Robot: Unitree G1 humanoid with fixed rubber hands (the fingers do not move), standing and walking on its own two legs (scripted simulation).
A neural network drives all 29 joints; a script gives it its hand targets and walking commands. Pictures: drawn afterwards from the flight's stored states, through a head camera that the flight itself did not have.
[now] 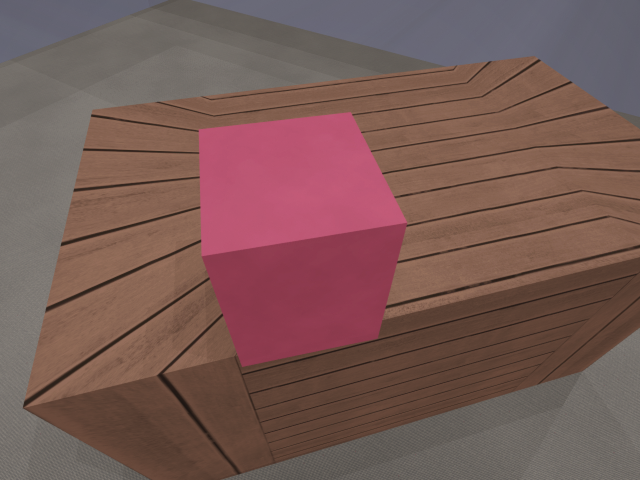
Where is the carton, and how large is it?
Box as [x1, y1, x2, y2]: [199, 112, 406, 366]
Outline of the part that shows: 350,112 199,129 202,258 242,366 377,338 406,221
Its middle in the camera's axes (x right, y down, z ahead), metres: -0.04 +0.01 +0.53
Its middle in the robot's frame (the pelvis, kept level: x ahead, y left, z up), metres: +0.40 +0.06 +0.07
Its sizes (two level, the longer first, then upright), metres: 0.210 0.200 0.250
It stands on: a pedestal, 0.71 m high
